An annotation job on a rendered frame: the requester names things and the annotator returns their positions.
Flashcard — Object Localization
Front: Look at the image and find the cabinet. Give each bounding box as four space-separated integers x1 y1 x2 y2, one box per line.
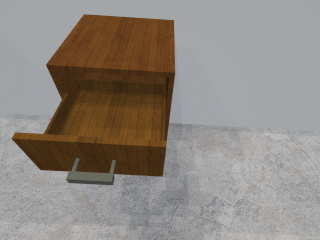
46 14 175 141

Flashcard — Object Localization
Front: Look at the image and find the drawer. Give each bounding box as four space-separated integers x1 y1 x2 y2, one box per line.
11 78 167 177

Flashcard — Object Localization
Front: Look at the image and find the handle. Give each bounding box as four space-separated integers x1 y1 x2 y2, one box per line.
66 158 116 186

